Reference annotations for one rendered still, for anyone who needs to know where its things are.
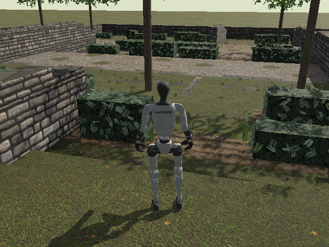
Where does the right robot foot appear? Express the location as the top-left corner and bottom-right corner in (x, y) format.
(176, 194), (183, 209)

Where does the left robot forearm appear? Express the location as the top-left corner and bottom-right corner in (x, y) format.
(136, 125), (145, 144)

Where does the left robot upper arm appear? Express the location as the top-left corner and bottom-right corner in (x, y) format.
(140, 104), (153, 132)

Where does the humanoid robot torso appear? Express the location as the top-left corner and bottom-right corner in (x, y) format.
(152, 102), (176, 154)

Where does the right robot forearm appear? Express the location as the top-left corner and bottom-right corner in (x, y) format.
(184, 125), (193, 142)

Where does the left robot hand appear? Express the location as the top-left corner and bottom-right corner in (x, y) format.
(135, 142), (147, 152)

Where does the right robot hand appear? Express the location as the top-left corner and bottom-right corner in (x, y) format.
(181, 140), (193, 150)

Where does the right robot upper arm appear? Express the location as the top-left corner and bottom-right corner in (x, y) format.
(175, 103), (189, 132)

